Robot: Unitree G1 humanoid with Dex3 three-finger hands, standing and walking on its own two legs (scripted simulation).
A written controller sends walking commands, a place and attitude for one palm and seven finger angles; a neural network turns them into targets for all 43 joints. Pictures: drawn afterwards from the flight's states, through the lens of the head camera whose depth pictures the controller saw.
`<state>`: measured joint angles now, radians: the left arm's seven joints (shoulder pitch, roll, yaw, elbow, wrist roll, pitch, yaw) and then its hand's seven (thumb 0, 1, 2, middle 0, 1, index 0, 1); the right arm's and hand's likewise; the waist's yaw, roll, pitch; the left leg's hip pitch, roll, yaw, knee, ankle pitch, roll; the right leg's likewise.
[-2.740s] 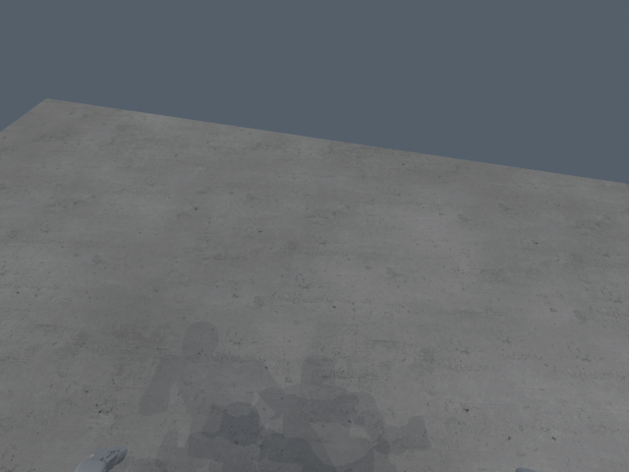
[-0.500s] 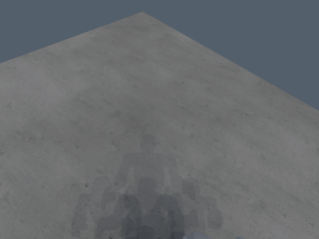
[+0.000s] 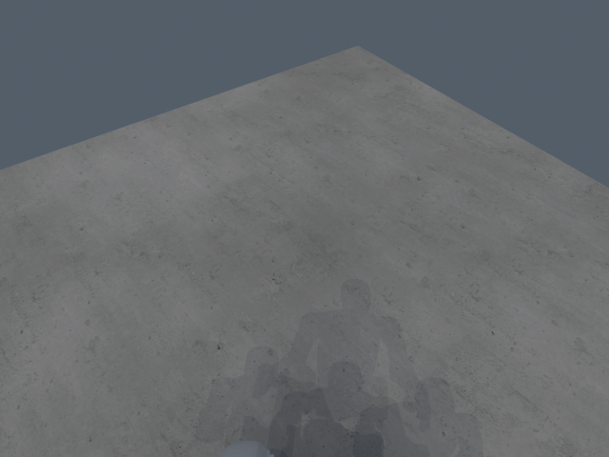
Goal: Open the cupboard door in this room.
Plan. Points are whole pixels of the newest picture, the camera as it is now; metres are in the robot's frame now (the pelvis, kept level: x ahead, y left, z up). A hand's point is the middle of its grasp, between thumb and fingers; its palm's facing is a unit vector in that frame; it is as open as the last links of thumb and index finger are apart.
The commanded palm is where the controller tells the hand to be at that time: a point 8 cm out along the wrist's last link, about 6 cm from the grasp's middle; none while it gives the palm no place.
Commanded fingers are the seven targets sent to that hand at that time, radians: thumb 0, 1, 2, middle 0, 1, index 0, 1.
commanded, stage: turn or walk to find it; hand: left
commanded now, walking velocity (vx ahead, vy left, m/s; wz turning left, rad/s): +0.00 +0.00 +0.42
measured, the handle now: out of the picture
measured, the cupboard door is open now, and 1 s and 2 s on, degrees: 0 0 0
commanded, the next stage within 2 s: none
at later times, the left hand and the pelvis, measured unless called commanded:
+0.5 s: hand out of the picture +0.01 +0.27 -0.16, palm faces +0.23 -0.94 -0.24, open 7.4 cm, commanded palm none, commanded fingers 0.00 0.90 0.90 -0.20 -0.30 -0.20 -0.30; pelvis -0.03 +0.05 +0.00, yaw +11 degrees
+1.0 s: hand out of the picture -0.09 +0.23 -0.17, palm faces +0.45 -0.86 -0.23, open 7.4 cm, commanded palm none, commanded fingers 0.00 0.90 0.90 -0.20 -0.30 -0.20 -0.30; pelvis -0.06 +0.03 -0.01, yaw +26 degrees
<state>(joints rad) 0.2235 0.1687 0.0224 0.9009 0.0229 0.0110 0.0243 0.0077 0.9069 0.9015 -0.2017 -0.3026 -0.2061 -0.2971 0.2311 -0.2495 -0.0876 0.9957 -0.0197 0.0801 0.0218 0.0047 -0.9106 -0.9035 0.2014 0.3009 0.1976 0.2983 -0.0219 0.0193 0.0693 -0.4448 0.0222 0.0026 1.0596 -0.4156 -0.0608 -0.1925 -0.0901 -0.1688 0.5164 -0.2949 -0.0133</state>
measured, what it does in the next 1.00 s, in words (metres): steps on the spot, turning left: left foot, then right foot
